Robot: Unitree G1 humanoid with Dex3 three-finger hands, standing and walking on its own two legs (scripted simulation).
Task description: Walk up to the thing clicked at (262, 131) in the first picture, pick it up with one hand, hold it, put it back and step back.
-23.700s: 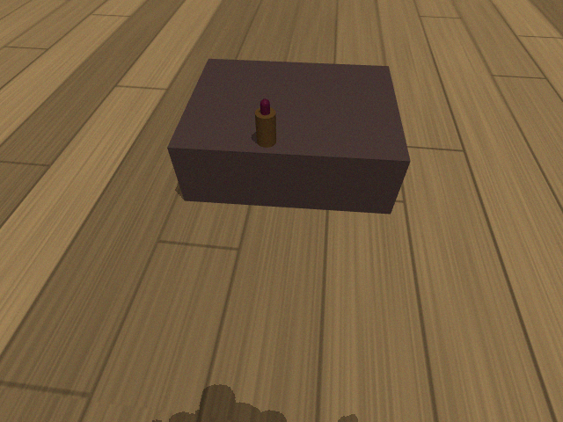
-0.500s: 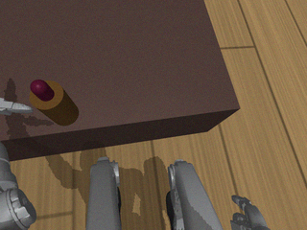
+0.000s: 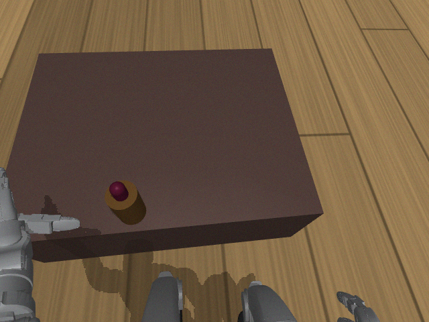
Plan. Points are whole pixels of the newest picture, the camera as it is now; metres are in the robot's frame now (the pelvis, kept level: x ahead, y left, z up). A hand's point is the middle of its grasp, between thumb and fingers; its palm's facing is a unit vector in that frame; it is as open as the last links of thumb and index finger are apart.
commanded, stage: home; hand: left
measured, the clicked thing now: (125, 200) +0.42 +0.23 -0.24
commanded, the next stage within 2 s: none
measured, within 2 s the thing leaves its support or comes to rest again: neither
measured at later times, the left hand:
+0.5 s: hand (108, 296) +0.18 +0.18 -0.01, palm faces +0.16 -0.95 -0.27, open 17.3 cm
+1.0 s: hand (115, 296) +0.18 +0.17 -0.01, palm faces +0.13 -0.95 -0.29, open 17.3 cm
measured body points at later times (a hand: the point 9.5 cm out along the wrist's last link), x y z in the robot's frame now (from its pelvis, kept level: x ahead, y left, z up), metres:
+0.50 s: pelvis +0.02 -0.01 +0.05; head +0.04 -0.01 +0.50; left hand +0.17 +0.23 +0.01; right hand +0.21 -0.23 -0.03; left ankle +0.05 +0.13 -0.64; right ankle +0.00 -0.15 -0.64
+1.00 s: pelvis +0.02 -0.02 +0.05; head +0.04 -0.02 +0.50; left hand +0.17 +0.21 +0.02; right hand +0.17 -0.26 -0.03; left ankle +0.05 +0.13 -0.64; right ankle +0.00 -0.15 -0.64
